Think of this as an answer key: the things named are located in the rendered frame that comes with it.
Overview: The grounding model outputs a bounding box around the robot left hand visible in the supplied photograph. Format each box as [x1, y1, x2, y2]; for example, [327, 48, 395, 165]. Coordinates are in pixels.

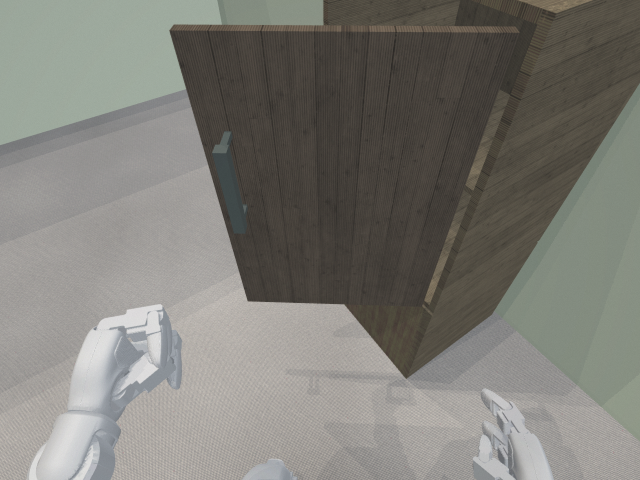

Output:
[67, 304, 182, 422]

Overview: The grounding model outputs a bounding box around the cupboard door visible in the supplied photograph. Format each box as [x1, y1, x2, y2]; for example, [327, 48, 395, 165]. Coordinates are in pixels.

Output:
[169, 24, 520, 307]

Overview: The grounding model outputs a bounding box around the handle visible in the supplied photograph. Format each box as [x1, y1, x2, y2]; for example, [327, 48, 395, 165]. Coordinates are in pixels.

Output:
[212, 131, 248, 234]

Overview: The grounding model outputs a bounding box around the robot right hand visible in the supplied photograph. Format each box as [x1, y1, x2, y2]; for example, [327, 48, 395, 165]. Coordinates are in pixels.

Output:
[473, 388, 554, 480]

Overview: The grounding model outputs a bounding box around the robot left shin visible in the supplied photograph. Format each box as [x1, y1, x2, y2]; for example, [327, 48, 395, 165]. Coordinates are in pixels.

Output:
[267, 459, 286, 468]

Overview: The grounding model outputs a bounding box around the left robot forearm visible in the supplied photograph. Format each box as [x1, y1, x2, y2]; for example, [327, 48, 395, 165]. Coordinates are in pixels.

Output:
[27, 411, 121, 480]

